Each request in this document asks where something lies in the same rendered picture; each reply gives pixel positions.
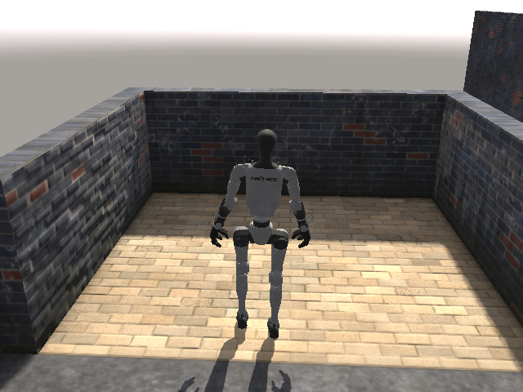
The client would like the robot left upper arm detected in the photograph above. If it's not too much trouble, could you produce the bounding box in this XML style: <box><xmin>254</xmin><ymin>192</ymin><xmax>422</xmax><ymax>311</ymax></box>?
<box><xmin>223</xmin><ymin>163</ymin><xmax>248</xmax><ymax>208</ymax></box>

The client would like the robot right upper arm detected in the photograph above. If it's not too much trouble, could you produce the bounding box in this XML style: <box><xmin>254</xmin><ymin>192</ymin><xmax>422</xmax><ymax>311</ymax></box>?
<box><xmin>282</xmin><ymin>166</ymin><xmax>302</xmax><ymax>212</ymax></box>

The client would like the right robot shin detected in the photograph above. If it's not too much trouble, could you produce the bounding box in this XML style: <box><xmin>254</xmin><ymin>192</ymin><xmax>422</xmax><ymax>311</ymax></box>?
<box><xmin>270</xmin><ymin>273</ymin><xmax>283</xmax><ymax>327</ymax></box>

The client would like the left robot foot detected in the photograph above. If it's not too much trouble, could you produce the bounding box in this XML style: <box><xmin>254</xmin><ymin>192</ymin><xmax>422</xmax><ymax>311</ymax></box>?
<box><xmin>236</xmin><ymin>310</ymin><xmax>248</xmax><ymax>329</ymax></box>

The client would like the robot left hand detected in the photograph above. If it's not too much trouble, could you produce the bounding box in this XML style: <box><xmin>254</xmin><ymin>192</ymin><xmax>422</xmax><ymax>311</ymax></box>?
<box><xmin>210</xmin><ymin>226</ymin><xmax>229</xmax><ymax>247</ymax></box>

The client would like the left robot forearm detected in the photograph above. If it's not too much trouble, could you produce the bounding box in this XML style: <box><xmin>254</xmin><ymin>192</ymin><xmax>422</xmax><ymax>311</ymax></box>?
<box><xmin>213</xmin><ymin>196</ymin><xmax>231</xmax><ymax>229</ymax></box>

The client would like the robot right hand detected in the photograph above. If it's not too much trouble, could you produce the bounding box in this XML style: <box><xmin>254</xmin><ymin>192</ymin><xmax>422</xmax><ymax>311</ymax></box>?
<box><xmin>292</xmin><ymin>229</ymin><xmax>311</xmax><ymax>248</ymax></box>

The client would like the right robot forearm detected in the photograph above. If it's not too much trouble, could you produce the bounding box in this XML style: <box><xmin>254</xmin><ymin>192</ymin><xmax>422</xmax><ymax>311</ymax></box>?
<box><xmin>293</xmin><ymin>199</ymin><xmax>309</xmax><ymax>232</ymax></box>

